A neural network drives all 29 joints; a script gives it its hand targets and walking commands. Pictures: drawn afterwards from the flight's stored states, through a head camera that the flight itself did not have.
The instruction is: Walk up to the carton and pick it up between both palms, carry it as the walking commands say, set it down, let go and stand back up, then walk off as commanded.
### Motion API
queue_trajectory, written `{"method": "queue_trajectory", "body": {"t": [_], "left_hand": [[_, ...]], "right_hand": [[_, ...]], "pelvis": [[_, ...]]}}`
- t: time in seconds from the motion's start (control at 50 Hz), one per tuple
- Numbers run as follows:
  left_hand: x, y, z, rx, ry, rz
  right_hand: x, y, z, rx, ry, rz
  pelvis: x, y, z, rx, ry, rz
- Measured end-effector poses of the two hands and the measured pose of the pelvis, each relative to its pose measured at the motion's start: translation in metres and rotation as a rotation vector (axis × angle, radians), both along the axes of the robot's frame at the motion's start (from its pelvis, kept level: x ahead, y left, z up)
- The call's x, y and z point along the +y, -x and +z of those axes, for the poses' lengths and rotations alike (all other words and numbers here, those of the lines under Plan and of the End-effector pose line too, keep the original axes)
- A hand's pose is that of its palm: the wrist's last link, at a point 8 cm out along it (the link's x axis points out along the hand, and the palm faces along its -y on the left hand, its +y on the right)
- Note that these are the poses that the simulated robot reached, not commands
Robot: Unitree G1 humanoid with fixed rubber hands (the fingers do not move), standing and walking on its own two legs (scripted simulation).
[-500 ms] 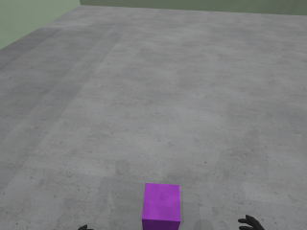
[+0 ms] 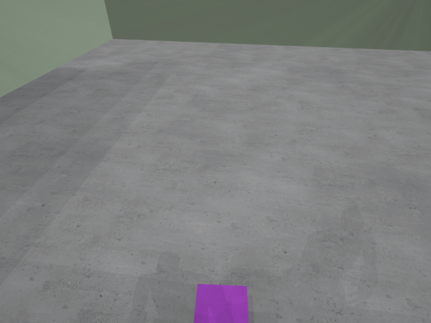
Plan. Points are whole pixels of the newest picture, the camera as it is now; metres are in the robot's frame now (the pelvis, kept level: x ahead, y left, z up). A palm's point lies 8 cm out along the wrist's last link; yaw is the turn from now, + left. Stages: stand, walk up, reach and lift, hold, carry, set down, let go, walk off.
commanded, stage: stand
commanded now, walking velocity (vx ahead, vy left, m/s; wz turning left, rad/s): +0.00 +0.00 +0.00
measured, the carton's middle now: out of the picture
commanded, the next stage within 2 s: walk off in 1.22 s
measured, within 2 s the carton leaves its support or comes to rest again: neither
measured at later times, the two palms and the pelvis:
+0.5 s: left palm out of the picture -0.05 +0.22 -0.14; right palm out of the picture -0.06 -0.21 -0.14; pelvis -0.02 +0.01 +0.00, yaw -1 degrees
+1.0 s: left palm out of the picture -0.09 +0.22 -0.14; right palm out of the picture -0.11 -0.17 -0.14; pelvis -0.04 +0.03 +0.01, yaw -2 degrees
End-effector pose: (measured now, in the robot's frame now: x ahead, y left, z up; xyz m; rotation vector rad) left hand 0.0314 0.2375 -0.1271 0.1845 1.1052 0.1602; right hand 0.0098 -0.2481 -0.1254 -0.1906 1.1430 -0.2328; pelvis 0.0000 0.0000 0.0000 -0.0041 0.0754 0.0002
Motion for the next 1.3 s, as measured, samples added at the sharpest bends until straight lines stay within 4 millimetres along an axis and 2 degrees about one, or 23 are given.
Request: {"method": "queue_trajectory", "body": {"t": [0.16,0.3,0.4,0.54,0.78,0.98,1.3], "left_hand": [[-0.009,0.050,-0.007,0.154,0.020,0.017],[-0.007,0.079,-0.007,0.243,0.020,0.037],[-0.010,0.084,-0.012,0.264,0.036,0.043],[-0.016,0.088,-0.014,0.271,0.065,0.041],[-0.020,0.102,-0.016,0.318,0.096,0.036],[-0.015,0.118,-0.016,0.350,0.099,0.038],[-0.003,0.140,-0.016,0.408,0.101,0.038]], "right_hand": [[0.008,0.047,-0.010,0.154,-0.027,-0.016],[0.018,0.068,-0.013,0.219,-0.053,-0.028],[0.025,0.068,-0.014,0.220,-0.057,-0.019],[0.047,0.075,-0.016,0.242,-0.090,-0.015],[0.072,0.104,-0.017,0.303,-0.125,-0.036],[0.076,0.118,-0.017,0.313,-0.114,-0.057],[0.096,0.141,-0.014,0.354,-0.135,-0.076]], "pelvis": [[0.001,0.008,0.001,-0.009,0.003,-0.008],[0.003,0.011,0.002,-0.017,0.007,-0.007],[0.006,0.014,0.002,-0.027,0.009,-0.015],[0.012,0.018,0.003,-0.040,0.010,-0.022],[0.023,0.027,0.005,-0.049,0.009,-0.028],[0.031,0.037,0.007,-0.069,0.008,-0.034],[0.043,0.051,0.007,-0.077,0.002,-0.041]]}}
